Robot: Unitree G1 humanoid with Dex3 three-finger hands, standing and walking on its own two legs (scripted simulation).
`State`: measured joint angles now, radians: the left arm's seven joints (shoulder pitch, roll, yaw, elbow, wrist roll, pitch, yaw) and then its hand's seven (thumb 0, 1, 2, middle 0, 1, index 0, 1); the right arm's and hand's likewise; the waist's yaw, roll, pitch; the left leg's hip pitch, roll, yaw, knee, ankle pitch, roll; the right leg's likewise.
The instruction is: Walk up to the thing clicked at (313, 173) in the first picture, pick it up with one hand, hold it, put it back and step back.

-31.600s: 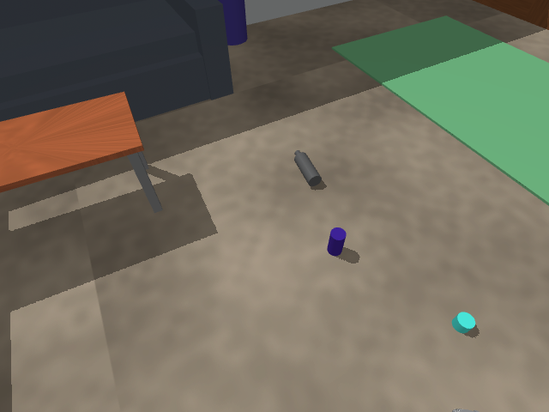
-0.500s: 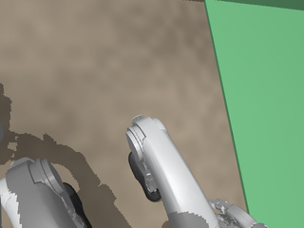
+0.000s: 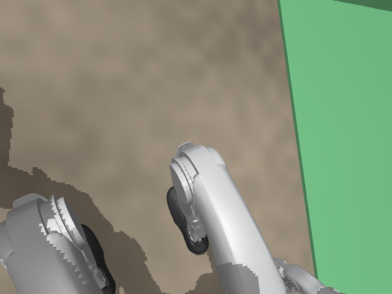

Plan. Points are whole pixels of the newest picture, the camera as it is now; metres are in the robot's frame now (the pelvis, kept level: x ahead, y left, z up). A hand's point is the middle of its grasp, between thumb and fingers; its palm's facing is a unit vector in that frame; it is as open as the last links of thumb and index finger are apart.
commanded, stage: rest palm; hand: left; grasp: from above
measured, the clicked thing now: out of the picture +0.48 +0.32 -0.30
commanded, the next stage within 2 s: close in 1.12 s
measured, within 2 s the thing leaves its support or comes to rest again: neither
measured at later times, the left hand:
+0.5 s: hand out of the picture +0.45 +0.31 -0.25, palm faces -0.04 -0.44 -0.90, open 14.4 cm
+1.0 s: hand out of the picture +0.45 +0.31 -0.26, palm faces -0.06 -0.44 -0.90, open 14.0 cm
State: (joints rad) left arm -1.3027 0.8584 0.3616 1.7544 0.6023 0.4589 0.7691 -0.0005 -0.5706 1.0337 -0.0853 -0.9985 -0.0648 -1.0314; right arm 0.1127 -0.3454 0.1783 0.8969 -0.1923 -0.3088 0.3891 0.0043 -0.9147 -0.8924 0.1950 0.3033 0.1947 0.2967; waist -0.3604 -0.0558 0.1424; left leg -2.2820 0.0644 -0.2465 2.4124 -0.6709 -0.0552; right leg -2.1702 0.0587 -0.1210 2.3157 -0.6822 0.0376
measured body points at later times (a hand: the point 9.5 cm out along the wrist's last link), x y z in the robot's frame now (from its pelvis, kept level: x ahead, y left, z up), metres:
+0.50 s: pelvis +0.00 +0.00 -0.01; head +0.30 +0.09 +0.31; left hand +0.45 +0.33 -0.20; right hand -0.03 -0.25 -0.06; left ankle +0.08 +0.15 -0.30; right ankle +0.11 -0.12 -0.30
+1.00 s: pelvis +0.00 +0.01 -0.01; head +0.31 +0.09 +0.30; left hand +0.46 +0.33 -0.21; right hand -0.01 -0.24 -0.05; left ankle +0.08 +0.15 -0.30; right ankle +0.11 -0.12 -0.30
